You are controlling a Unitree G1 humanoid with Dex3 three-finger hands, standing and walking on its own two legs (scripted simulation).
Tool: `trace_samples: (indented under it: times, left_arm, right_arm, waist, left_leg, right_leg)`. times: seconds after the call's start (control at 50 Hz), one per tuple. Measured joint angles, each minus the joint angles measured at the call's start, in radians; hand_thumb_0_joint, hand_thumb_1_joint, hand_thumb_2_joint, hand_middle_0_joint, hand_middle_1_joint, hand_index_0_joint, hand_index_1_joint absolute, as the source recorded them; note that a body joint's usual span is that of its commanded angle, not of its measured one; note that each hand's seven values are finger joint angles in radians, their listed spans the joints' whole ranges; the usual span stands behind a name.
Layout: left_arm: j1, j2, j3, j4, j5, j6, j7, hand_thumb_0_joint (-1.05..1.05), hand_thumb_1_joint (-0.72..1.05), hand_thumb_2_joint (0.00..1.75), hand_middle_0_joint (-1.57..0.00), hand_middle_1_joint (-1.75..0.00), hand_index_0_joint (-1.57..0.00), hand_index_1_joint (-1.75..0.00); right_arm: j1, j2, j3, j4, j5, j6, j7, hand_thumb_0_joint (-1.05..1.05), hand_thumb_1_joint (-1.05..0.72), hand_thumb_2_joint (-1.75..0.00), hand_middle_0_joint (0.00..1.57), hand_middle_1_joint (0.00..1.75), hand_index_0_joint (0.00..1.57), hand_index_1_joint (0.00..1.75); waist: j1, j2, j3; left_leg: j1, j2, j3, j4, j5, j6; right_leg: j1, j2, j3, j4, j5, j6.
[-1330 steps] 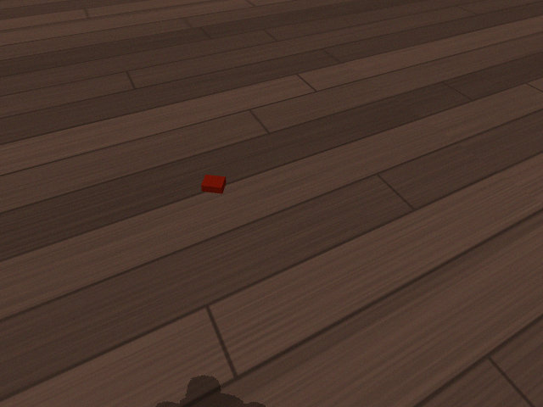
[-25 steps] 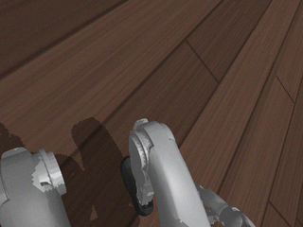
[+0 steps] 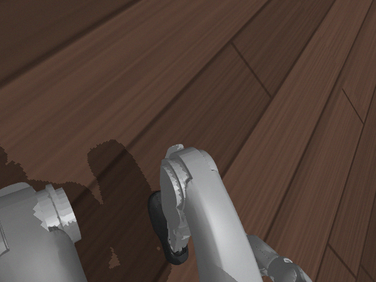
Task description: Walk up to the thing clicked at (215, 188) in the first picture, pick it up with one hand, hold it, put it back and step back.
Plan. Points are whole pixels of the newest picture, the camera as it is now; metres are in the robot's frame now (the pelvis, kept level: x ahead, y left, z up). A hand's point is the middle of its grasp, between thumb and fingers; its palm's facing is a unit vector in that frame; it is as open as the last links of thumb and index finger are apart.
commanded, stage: close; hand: left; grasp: from above
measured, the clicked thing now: out of the picture +0.42 +0.35 -0.27
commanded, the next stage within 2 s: settle in 0.80 s
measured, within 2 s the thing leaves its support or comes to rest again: leaves its support in 1.22 s
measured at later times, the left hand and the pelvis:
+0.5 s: hand out of the picture +0.40 +0.35 -0.25, palm faces -0.44 -0.11 -0.89, open 10.7 cm; pelvis +0.00 +0.00 +0.00, yaw +0 degrees
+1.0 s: hand out of the picture +0.41 +0.35 -0.24, palm faces -0.46 -0.13 -0.88, open 10.7 cm; pelvis +0.00 +0.00 -0.01, yaw +0 degrees
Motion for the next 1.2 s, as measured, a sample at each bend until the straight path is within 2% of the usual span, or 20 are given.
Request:
trace_samples:
  times: [0.16,0.26,0.34,0.4,0.5,0.62,0.7,0.84,1.0,1.12,1.2]
  left_arm:
    - [0.021,-0.025,0.0,0.006,0.046,-0.015,0.05,0.0,-0.03,0.63,-0.39,-0.78,-0.44,-0.74]
    - [0.021,-0.042,-0.014,0.019,0.052,0.007,0.091,0.0,-0.01,0.58,-0.42,-0.74,-0.47,-0.7]
    - [0.013,-0.055,-0.029,0.029,0.041,0.035,0.106,0.0,0.0,0.54,-0.46,-0.69,-0.51,-0.66]
    - [0.005,-0.064,-0.036,0.03,0.03,0.055,0.1,-0.01,0.0,0.51,-0.48,-0.66,-0.53,-0.64]
    - [-0.008,-0.062,-0.023,0.03,0.013,0.075,0.079,0.0,0.0,0.46,-0.51,-0.61,-0.57,-0.58]
    - [-0.02,-0.031,0.015,0.052,0.005,0.067,0.052,0.0,0.0,0.45,-0.52,-0.57,-0.6,-0.53]
    - [-0.023,-0.02,0.016,0.047,0.0,0.057,0.027,0.01,0.0,0.44,-0.53,-0.56,-0.61,-0.52]
    - [-0.02,0.0,0.008,0.037,0.0,0.027,0.013,0.01,-0.02,0.44,-0.55,-0.55,-0.63,-0.5]
    - [-0.012,0.004,0.001,0.022,0.011,0.013,0.018,0.0,-0.04,0.47,-0.56,-0.55,-0.64,-0.5]
    - [-0.001,-0.004,0.025,-0.008,0.024,0.02,-0.006,0.0,-0.06,0.51,-0.58,-0.55,-0.66,-0.5]
    - [0.029,-0.014,0.061,-0.068,0.035,0.024,-0.032,0.0,-0.08,0.54,-0.59,-0.55,-0.67,-0.5]
  right_arm:
    - [-0.014,0.003,0.001,0.002,-0.013,0.002,0.002,0.0,-0.9,-0.9,0.21,0.3,0.2,0.29]
    - [-0.016,-0.005,-0.013,0.021,-0.018,-0.009,-0.004,0.0,-0.9,-0.9,0.21,0.3,0.2,0.29]
    - [-0.012,-0.015,-0.025,0.035,-0.015,-0.018,-0.01,0.0,-0.9,-0.9,0.21,0.3,0.2,0.29]
    - [-0.004,-0.023,-0.034,0.04,-0.006,-0.029,-0.012,0.0,-0.9,-0.9,0.21,0.3,0.2,0.29]
    - [0.007,-0.032,-0.036,0.039,0.006,-0.037,-0.008,0.0,-0.89,-0.9,0.21,0.3,0.2,0.29]
    - [0.004,-0.032,-0.031,0.012,0.008,-0.036,-0.008,0.0,-0.89,-0.9,0.21,0.3,0.2,0.29]
    - [0.001,-0.028,-0.023,-0.002,0.005,-0.028,-0.008,0.0,-0.89,-0.9,0.21,0.3,0.2,0.29]
    - [-0.004,-0.011,0.002,-0.011,0.0,-0.007,-0.014,0.0,-0.9,-0.9,0.21,0.3,0.2,0.29]
    - [0.0,-0.007,0.014,-0.016,-0.004,0.004,-0.021,0.0,-0.9,-0.9,0.21,0.3,0.2,0.29]
    - [0.009,-0.006,-0.002,-0.015,-0.001,0.009,-0.025,0.0,-0.91,-0.9,0.21,0.3,0.2,0.29]
    - [0.025,-0.01,-0.03,-0.019,0.008,0.011,-0.025,0.0,-0.91,-0.9,0.21,0.3,0.2,0.29]
  waist:
    - [0.007,-0.001,-0.008]
    - [0.008,-0.005,-0.018]
    - [0.005,-0.003,-0.023]
    - [0.004,0.001,-0.028]
    - [0.0,0.006,-0.035]
    - [-0.016,0.007,-0.024]
    - [-0.018,0.009,-0.013]
    - [-0.015,0.004,-0.003]
    - [-0.008,-0.002,-0.002]
    - [-0.004,-0.001,-0.017]
    - [0.003,0.008,-0.026]
  left_leg:
    - [0.0,0.003,0.001,0.001,0.012,-0.001]
    - [-0.006,0.006,0.007,0.003,0.022,0.0]
    - [-0.013,0.01,0.016,0.0,0.028,0.006]
    - [-0.02,0.011,0.022,-0.003,0.03,0.011]
    - [-0.024,0.011,0.024,-0.003,0.025,0.014]
    - [-0.023,0.006,0.021,0.003,0.025,0.013]
    - [-0.021,0.003,0.021,0.004,0.028,0.013]
    - [-0.014,0.006,0.017,0.003,0.025,0.008]
    - [-0.01,0.007,0.013,0.005,0.022,0.003]
    - [-0.016,0.005,0.013,0.005,0.02,0.003]
    - [-0.022,0.0,0.015,0.001,0.02,0.002]
  right_leg:
    - [-0.006,0.003,0.001,0.003,0.016,-0.005]
    - [-0.017,0.006,0.007,0.009,0.025,-0.003]
    - [-0.025,0.008,0.013,0.007,0.03,-0.001]
    - [-0.03,0.007,0.017,0.005,0.03,-0.006]
    - [-0.033,0.005,0.017,0.005,0.025,-0.009]
    - [-0.026,0.002,0.015,0.009,0.021,-0.006]
    - [-0.024,0.0,0.015,0.012,0.021,-0.007]
    - [-0.022,0.003,0.014,0.01,0.024,0.006]
    - [-0.021,0.003,0.011,0.012,0.025,0.001]
    - [-0.025,0.0,0.01,0.013,0.021,0.0]
    - [-0.027,-0.006,0.009,0.011,0.016,-0.012]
